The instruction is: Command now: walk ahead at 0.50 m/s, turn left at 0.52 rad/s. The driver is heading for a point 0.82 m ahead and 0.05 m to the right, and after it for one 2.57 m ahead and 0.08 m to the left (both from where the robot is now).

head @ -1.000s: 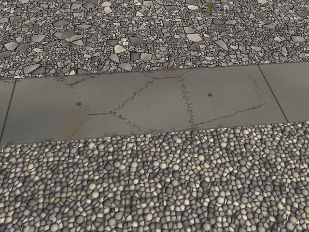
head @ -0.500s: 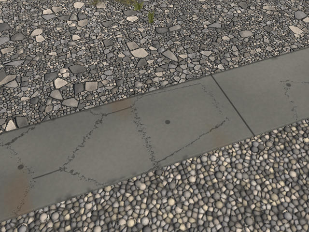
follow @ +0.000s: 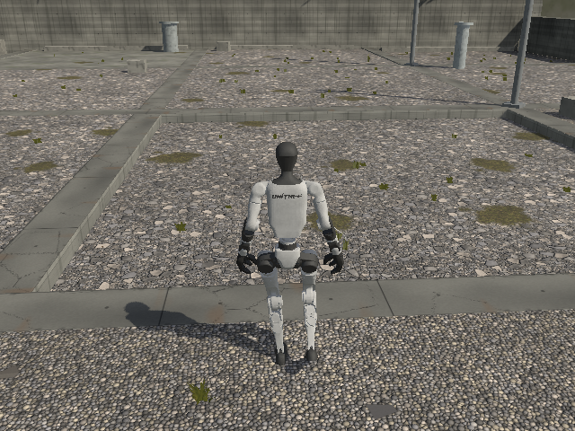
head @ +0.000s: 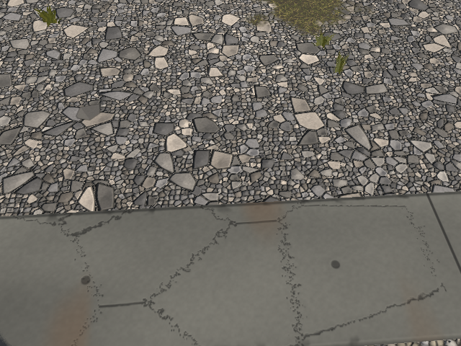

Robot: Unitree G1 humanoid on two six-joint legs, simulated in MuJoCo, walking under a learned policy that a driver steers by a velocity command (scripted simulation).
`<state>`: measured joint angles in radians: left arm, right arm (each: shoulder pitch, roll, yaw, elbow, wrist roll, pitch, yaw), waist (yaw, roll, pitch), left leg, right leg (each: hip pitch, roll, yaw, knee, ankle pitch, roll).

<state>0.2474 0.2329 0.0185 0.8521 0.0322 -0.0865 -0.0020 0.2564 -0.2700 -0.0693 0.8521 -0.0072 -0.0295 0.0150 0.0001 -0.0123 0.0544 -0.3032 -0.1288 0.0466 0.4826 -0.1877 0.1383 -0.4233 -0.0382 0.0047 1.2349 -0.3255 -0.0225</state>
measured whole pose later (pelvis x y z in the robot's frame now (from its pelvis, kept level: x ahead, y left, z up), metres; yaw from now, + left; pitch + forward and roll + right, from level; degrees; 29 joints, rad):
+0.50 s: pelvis +0.29 -0.04 +0.00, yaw +8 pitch +0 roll +0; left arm 0.17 0.25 0.03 0.80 0.03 -0.07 -0.01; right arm 0.39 -0.26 -0.04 0.89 -0.02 -0.06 0.00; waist -0.04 0.02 0.04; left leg -0.27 -0.09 -0.06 1.14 -0.39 0.09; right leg -0.36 0.04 -0.06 0.52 -0.17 -0.07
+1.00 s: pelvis +0.53 +0.03 +0.00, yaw +3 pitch +0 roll -1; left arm 0.44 0.24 0.04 0.95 0.00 -0.04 0.02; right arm 0.08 -0.23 -0.01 0.75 -0.03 -0.07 0.00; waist 0.06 -0.01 0.05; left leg -0.41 0.01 0.08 0.57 -0.17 0.06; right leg -0.21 0.05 0.03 0.97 -0.49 -0.06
